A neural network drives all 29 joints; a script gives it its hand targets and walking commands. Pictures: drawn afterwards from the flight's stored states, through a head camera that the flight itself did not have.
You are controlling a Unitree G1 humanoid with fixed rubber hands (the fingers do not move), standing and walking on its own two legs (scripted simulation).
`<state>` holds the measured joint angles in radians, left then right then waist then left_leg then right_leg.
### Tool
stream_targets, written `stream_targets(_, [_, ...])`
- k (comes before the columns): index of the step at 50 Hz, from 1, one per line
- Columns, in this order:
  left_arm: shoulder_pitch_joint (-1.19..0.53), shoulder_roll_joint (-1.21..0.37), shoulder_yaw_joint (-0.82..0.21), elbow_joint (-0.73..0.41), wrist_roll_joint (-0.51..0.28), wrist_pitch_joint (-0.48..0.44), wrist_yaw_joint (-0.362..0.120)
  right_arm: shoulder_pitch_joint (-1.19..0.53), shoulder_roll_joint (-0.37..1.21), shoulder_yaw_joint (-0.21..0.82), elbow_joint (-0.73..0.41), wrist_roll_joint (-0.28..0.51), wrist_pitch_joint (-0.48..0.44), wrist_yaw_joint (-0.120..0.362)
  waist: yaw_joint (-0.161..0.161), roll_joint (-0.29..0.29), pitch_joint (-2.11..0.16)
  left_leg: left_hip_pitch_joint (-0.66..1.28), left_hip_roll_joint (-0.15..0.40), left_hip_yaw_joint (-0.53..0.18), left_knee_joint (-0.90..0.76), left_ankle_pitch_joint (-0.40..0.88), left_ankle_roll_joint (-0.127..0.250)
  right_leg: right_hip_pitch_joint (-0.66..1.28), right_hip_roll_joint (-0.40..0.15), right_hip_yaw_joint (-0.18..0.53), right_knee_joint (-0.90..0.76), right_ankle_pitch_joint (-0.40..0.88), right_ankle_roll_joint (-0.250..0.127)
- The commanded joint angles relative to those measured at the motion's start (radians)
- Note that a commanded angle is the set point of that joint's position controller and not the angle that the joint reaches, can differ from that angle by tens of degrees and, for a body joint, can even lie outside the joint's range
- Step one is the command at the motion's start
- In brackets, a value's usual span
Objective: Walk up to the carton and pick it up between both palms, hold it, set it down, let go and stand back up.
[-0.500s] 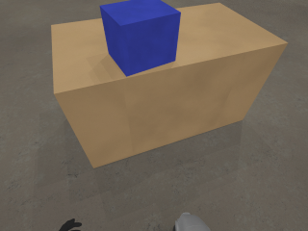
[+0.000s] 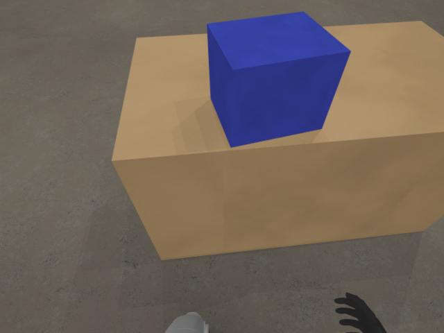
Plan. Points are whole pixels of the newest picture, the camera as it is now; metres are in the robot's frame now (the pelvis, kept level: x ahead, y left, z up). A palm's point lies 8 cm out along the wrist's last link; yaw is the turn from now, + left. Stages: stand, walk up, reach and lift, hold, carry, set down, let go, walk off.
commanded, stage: walk up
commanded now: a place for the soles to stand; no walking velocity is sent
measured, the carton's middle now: (267, 79) +0.72 -0.06 +0.06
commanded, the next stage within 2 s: none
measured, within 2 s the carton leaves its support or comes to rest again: neither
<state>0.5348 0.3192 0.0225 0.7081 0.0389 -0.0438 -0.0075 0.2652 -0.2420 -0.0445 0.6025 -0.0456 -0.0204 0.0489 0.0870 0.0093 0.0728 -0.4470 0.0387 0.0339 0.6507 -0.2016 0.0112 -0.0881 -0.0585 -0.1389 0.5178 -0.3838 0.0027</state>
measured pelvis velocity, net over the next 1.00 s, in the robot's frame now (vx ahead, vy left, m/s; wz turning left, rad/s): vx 0.18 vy -0.01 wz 0.02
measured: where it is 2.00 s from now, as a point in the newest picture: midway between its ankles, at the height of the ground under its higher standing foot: outside the picture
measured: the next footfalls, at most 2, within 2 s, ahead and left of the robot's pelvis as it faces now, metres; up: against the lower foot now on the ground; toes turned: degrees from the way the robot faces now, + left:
left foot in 0.04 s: +0.16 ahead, +0.12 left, +0.00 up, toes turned +3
right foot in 0.46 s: +0.29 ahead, -0.13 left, +0.00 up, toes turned -2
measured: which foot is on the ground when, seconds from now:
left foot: up 0.00-0.02, down 0.04-0.48, up 0.50-0.70, down 0.72-1.00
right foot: down 0.00-0.06, up 0.08-0.44, down 0.46-1.00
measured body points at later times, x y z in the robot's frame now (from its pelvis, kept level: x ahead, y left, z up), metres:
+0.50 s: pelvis +0.16 -0.02 -0.01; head +0.19 -0.03 +0.44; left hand +0.29 +0.24 -0.11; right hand +0.18 -0.29 -0.14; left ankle +0.12 +0.12 -0.73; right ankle +0.25 -0.13 -0.73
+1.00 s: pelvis +0.18 -0.01 +0.00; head +0.19 +0.00 +0.45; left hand +0.27 +0.26 -0.11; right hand +0.31 -0.27 -0.10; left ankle +0.16 +0.11 -0.73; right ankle +0.25 -0.13 -0.73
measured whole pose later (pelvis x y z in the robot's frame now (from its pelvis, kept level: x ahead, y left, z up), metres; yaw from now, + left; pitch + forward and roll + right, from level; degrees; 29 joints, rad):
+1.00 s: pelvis +0.18 -0.01 +0.00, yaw +1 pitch -1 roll +0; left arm 0.31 0.30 0.00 0.68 0.01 0.00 -0.01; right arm 0.29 -0.28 0.00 0.64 0.01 0.00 0.01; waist 0.02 -0.02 0.03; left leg -0.21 0.02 0.01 0.57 -0.34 -0.01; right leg -0.33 -0.03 -0.04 0.55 -0.19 0.00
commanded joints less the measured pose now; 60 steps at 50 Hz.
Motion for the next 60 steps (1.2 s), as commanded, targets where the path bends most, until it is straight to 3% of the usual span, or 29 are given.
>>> stream_targets(1, [0.006,0.122,0.029,-0.073,0.001,0.003,0.0,0.207,-0.134,-0.063,-0.027,-0.009,-0.038,-0.029,-0.14,0.008,-0.028,0.386,-0.05,0.001,-0.102,-0.009,0.052,-0.254,-0.154,0.095,0.131,0.227,-0.136])
stream_targets(2, [0.05,0.056,-0.001,-0.086,0.002,0.006,-0.003,0.303,-0.192,-0.079,-0.017,-0.029,-0.041,-0.041,-0.183,0.166,-0.116,0.534,0.121,-0.242,-0.156,-0.154,0.107,-0.374,-0.081,0.014,0.432,0.108,-0.086])
stream_targets(3, [0.105,0.042,-0.006,-0.121,-0.001,0.018,-0.009,0.32,-0.278,-0.09,-0.044,-0.037,-0.038,-0.06,-0.174,0.256,-0.115,0.565,0.367,-0.702,-0.312,-0.299,0.197,-0.539,0.04,0.029,0.635,-0.214,-0.026])
stream_targets(4, [0.025,0.13,0.03,-0.133,0.014,0.044,-0.002,0.324,-0.287,-0.1,-0.021,0.011,-0.024,-0.071,-0.201,0.133,-0.07,0.445,0.407,-0.788,-0.39,-0.435,0.27,-0.553,0.004,0.123,0.729,-0.214,-0.025])
stream_targets(5, [-0.037,0.146,0.04,-0.146,0.018,0.056,-0.006,0.265,-0.245,-0.079,-0.021,0.031,-0.019,-0.074,-0.173,0.082,0.029,0.345,0.356,-0.678,-0.407,-0.407,0.236,-0.568,-0.021,0.169,0.765,-0.125,-0.02])
stream_targets(6, [-0.053,0.109,0.036,-0.145,0.005,0.052,-0.01,0.213,-0.222,-0.068,-0.025,0.025,-0.018,-0.074,-0.155,0.081,0.086,0.285,0.313,-0.54,-0.388,-0.26,0.213,-0.573,-0.024,0.172,0.762,-0.068,-0.019])
stream_targets(8, [-0.011,0.082,0.035,-0.117,-0.005,0.043,-0.018,0.134,-0.183,-0.053,-0.034,0.013,-0.026,-0.068,-0.097,0.108,0.084,0.19,0.209,-0.343,-0.398,-0.106,0.159,-0.483,-0.046,0.176,0.635,0.02,-0.007])
stream_targets(9, [0.017,0.072,0.035,-0.105,-0.005,0.038,-0.023,0.124,-0.17,-0.046,-0.019,0.012,-0.029,-0.063,-0.089,0.134,0.052,0.174,0.17,-0.287,-0.394,-0.068,0.165,-0.438,-0.033,0.158,0.626,0.041,0.001])
stream_targets(14, [-0.082,0.037,0.029,-0.127,-0.003,0.032,-0.031,0.161,-0.161,-0.035,0.024,0.016,-0.047,-0.055,-0.104,0.155,0.047,0.203,0.151,-0.174,-0.374,0.137,0.209,-0.45,-0.024,0.12,0.422,0.11,0.031])
stream_targets(17, [-0.153,0.002,0.012,-0.143,-0.002,0.024,-0.016,0.179,-0.173,-0.024,0.024,0.017,-0.035,-0.053,-0.125,0.174,0.013,0.212,0.124,-0.087,-0.251,0.473,0.19,-0.339,0.01,0.072,0.231,0.192,0.027])
stream_targets(19, [-0.16,0.007,0.016,-0.138,0.002,0.022,-0.005,0.195,-0.199,-0.027,0.018,0.019,-0.02,-0.053,-0.129,0.149,-0.043,0.217,0.135,-0.092,-0.162,0.516,0.173,-0.239,0.043,0.057,0.16,0.247,0.012])
stream_targets(21, [-0.102,0.033,0.031,-0.123,0.002,0.013,0.007,0.148,-0.203,-0.017,0.001,0.033,-0.003,-0.052,-0.079,0.081,-0.079,0.138,0.114,-0.102,-0.054,0.348,0.111,-0.052,0.054,0.07,0.002,0.405,-0.017])
stream_targets(22, [-0.092,0.071,0.039,-0.122,0.003,0.009,0.014,0.161,-0.182,-0.003,-0.008,0.041,-0.001,-0.05,-0.066,0.019,-0.085,0.09,0.091,-0.106,-0.001,0.245,0.069,0.017,0.023,0.111,-0.046,0.48,-0.037])
stream_targets(23, [-0.07,0.113,0.049,-0.126,0.009,0.007,0.019,0.203,-0.139,0.016,-0.02,0.044,-0.004,-0.048,-0.057,-0.082,-0.137,0.017,0.044,-0.071,0.111,0.046,0.028,0.113,-0.11,0.246,-0.032,0.598,-0.081])
stream_targets(24, [-0.084,0.139,0.045,-0.153,-0.003,0.012,0.021,0.296,-0.073,0.045,-0.021,0.041,0.01,-0.054,-0.081,-0.196,-0.207,0.052,-0.007,-0.045,0.271,-0.412,-0.02,0.078,-0.337,0.485,-0.061,0.654,-0.18])
stream_targets(25, [-0.122,0.172,0.06,-0.146,-0.04,0.033,0.027,0.308,-0.108,0.031,0.0,0.037,0.046,-0.072,-0.077,-0.172,-0.196,0.09,-0.009,-0.064,0.347,-0.497,-0.037,-0.038,-0.364,0.546,-0.112,0.468,-0.294])
stream_targets(26, [-0.174,0.152,0.055,-0.157,-0.047,0.043,0.033,0.234,-0.146,0.019,-0.006,0.028,0.065,-0.078,-0.064,-0.167,-0.131,0.063,-0.001,-0.082,0.371,-0.48,-0.041,-0.124,-0.33,0.545,-0.165,0.325,-0.3])
stream_targets(27, [-0.203,0.118,0.037,-0.15,-0.043,0.049,0.033,0.183,-0.15,0.01,-0.018,0.027,0.065,-0.08,-0.055,-0.175,-0.074,0.054,0.001,-0.093,0.345,-0.459,-0.041,-0.177,-0.263,0.469,-0.18,0.291,-0.269])
stream_targets(29, [-0.237,0.109,0.029,-0.15,-0.022,0.056,0.035,0.213,-0.136,0.01,0.003,0.034,0.058,-0.077,-0.086,-0.187,-0.054,0.088,0.006,-0.073,0.236,-0.404,-0.048,-0.211,-0.196,0.36,-0.15,0.297,-0.214])
stream_targets(32, [-0.244,0.102,0.027,-0.138,-0.015,0.06,0.03,0.215,-0.123,0.007,0.011,0.033,0.041,-0.069,-0.084,-0.17,-0.097,0.133,-0.023,-0.026,0.076,-0.301,-0.057,-0.171,-0.151,0.322,-0.107,0.268,-0.182])
stream_targets(35, [-0.29,0.115,0.025,-0.142,-0.032,0.063,0.022,0.203,-0.118,-0.002,0.001,0.02,0.025,-0.06,-0.113,-0.144,-0.102,0.285,-0.03,-0.011,-0.141,-0.059,-0.021,-0.283,-0.135,0.284,-0.072,0.119,-0.127])
stream_targets(36, [-0.288,0.108,0.022,-0.145,-0.045,0.064,0.015,0.178,-0.135,-0.007,-0.013,0.016,0.02,-0.058,-0.116,-0.125,-0.086,0.315,0.001,-0.067,-0.169,-0.03,0.007,-0.355,-0.131,0.278,-0.084,0.028,-0.087])
stream_targets(37, [-0.274,0.079,0.014,-0.153,-0.061,0.063,0.006,0.141,-0.175,-0.015,-0.028,0.012,0.015,-0.059,-0.102,-0.054,-0.053,0.269,0.088,-0.19,-0.219,-0.138,0.045,-0.397,-0.087,0.239,-0.071,-0.063,-0.041])
stream_targets(38, [-0.248,0.059,0.016,-0.141,-0.064,0.064,0.004,0.072,-0.216,-0.024,-0.029,0.039,0.017,-0.055,-0.064,0.01,-0.007,0.061,0.133,-0.249,-0.292,-0.341,0.073,-0.259,-0.017,0.173,-0.033,-0.058,-0.018])
stream_targets(39, [-0.248,0.059,0.018,-0.129,-0.048,0.063,0.002,0.026,-0.203,-0.018,-0.026,0.055,0.015,-0.05,-0.049,0.045,0.015,-0.042,0.133,-0.235,-0.321,-0.372,0.072,-0.142,-0.008,0.178,0.012,0.036,-0.018])
stream_targets(41, [-0.249,0.081,0.019,-0.12,-0.036,0.047,-0.004,0.026,-0.164,0.002,-0.028,0.057,0.004,-0.044,-0.057,0.053,0.006,0.006,0.098,-0.177,-0.293,-0.2,0.04,-0.13,-0.029,0.196,-0.008,0.171,-0.026])
stream_targets(43, [-0.235,0.101,0.022,-0.113,-0.027,0.033,-0.003,0.045,-0.169,0.003,-0.025,0.057,0.0,-0.041,-0.062,0.079,-0.034,0.072,0.084,-0.147,-0.259,-0.102,0.034,-0.137,-0.051,0.217,-0.014,0.222,-0.04])
stream_targets(47, [-0.236,0.099,0.015,-0.103,-0.034,0.029,-0.001,0.044,-0.179,0.002,-0.026,0.05,0.005,-0.042,-0.075,0.056,-0.065,0.149,0.084,-0.134,-0.231,-0.029,0.04,-0.159,-0.043,0.199,-0.024,0.259,-0.039])
stream_targets(60, [-0.236,0.113,0.012,-0.106,-0.037,0.031,-0.003,0.029,-0.183,0.008,-0.026,0.048,0.013,-0.047,-0.081,-0.022,-0.081,0.179,0.065,-0.107,-0.197,-0.044,0.025,-0.171,-0.061,0.223,-0.048,0.281,-0.058])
